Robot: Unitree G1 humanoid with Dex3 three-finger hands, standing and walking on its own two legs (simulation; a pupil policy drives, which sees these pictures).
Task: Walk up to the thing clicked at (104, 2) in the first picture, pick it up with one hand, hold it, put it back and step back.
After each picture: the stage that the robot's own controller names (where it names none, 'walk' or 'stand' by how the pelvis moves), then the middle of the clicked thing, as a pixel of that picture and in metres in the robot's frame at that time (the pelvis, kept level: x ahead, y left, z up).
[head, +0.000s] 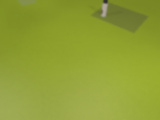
stand; (104, 7) +2.20 -0.31 -0.65
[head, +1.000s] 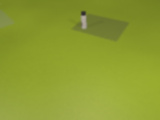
walk; (83, 20) +2.07 +0.11 -0.62
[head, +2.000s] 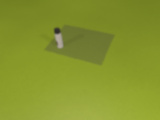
walk; (58, 38) +1.44 +0.40 -0.65
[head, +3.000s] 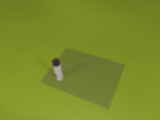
walk; (57, 69) +0.99 +0.32 -0.65
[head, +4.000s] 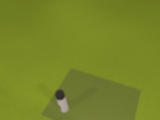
walk; (62, 101) +0.65 +0.24 -0.64
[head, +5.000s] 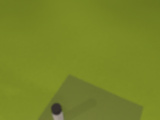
stand; (57, 115) +0.49 +0.19 -0.63
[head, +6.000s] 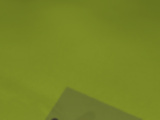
stand; out of the picture +0.44 +0.18 -0.65
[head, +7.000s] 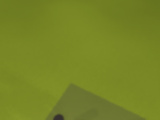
stand; out of the picture +0.44 +0.14 -0.65
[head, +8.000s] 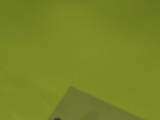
stand; out of the picture +0.43 +0.17 -0.65
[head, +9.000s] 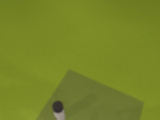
stand; (59, 112) +0.46 +0.16 -0.64
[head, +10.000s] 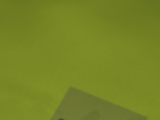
stand; out of the picture +0.42 +0.15 -0.65
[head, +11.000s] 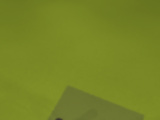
stand; out of the picture +0.43 +0.16 -0.66
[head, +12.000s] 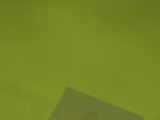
stand; out of the picture +0.42 +0.15 -0.66
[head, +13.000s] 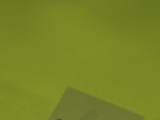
stand; out of the picture +0.43 +0.15 -0.66
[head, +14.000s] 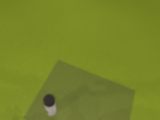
go down; (50, 105) +0.45 +0.16 -0.59
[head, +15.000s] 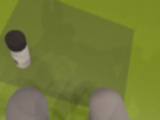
go down; (19, 51) +0.49 +0.24 -0.25
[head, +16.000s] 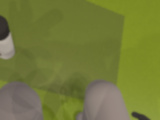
close in; (1, 40) +0.49 +0.26 -0.22
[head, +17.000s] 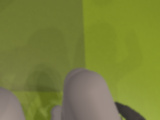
close in; out of the picture +0.46 +0.30 -0.16
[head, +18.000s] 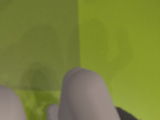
lift; out of the picture +0.44 +0.30 -0.16
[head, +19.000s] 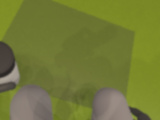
lift; (3, 70) +0.34 +0.25 -0.03
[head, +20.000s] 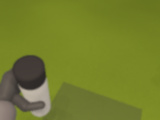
hold; (36, 91) +0.30 +0.15 +0.09
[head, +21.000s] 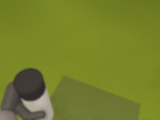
hold; (37, 100) +0.29 +0.15 +0.03
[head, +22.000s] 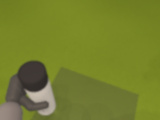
crouch; (40, 92) +0.32 +0.14 +0.01
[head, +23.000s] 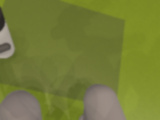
crouch; out of the picture +0.48 +0.22 -0.04
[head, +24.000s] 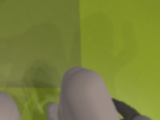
lower; out of the picture +0.43 +0.31 -0.17
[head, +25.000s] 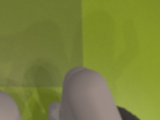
lower; out of the picture +0.44 +0.32 -0.17
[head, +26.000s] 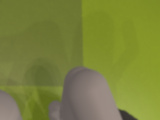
lower; out of the picture +0.44 +0.32 -0.17
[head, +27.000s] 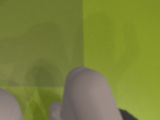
lower; out of the picture +0.44 +0.31 -0.17
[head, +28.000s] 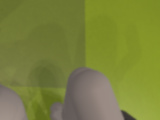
loosen; out of the picture +0.43 +0.28 -0.17
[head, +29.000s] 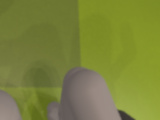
withdraw; out of the picture +0.43 +0.29 -0.17
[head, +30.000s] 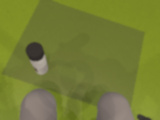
walk; (38, 60) +0.49 +0.21 -0.31
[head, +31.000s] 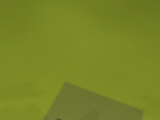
stand; out of the picture +0.41 +0.14 -0.59
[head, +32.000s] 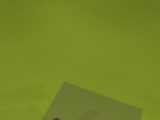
stand; out of the picture +0.42 +0.16 -0.60
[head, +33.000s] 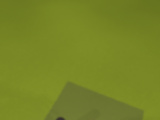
stand; out of the picture +0.43 +0.14 -0.63
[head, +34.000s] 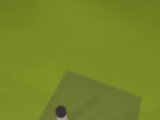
walk; (62, 116) +0.45 +0.14 -0.64
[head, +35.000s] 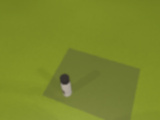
walk; (66, 85) +0.64 +0.16 -0.62
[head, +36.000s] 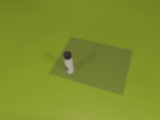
walk; (68, 62) +0.96 +0.22 -0.64
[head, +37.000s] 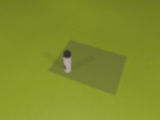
stand; (67, 61) +1.09 +0.15 -0.65
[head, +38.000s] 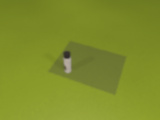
stand; (67, 62) +1.10 +0.15 -0.66
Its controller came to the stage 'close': yes
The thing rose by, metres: 0.69
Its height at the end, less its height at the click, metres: +0.00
